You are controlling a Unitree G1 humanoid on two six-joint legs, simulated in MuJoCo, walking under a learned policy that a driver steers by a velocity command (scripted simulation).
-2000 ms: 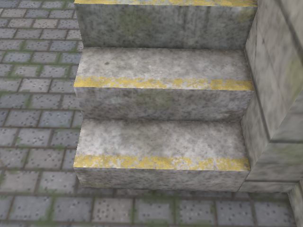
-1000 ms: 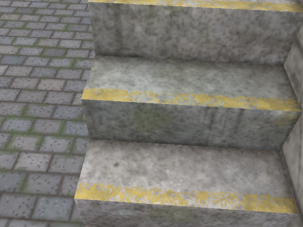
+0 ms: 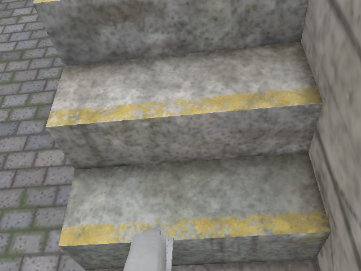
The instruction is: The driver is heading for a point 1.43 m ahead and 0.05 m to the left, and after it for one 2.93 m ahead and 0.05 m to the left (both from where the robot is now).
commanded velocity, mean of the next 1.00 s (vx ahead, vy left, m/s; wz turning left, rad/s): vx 0.40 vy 0.00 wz -0.04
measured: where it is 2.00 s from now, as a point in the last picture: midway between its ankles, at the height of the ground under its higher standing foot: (180, 170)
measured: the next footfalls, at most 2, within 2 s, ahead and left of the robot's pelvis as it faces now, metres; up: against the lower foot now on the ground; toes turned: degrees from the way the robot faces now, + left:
left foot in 0.24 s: +0.30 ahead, +0.25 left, +0.21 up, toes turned +12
right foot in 0.82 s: +0.49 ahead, +0.14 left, +0.41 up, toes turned +2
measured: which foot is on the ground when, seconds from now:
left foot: up 0.00-0.22, down 0.24-0.84, up 0.86-1.00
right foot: down 0.00-0.24, up 0.26-0.80, down 0.82-1.00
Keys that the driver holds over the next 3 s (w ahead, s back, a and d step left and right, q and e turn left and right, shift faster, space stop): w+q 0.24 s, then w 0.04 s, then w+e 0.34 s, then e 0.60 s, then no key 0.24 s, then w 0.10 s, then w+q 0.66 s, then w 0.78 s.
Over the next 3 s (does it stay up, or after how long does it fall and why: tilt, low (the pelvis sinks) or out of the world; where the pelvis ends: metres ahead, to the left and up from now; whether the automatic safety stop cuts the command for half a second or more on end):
stays up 0.69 -0.02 0.66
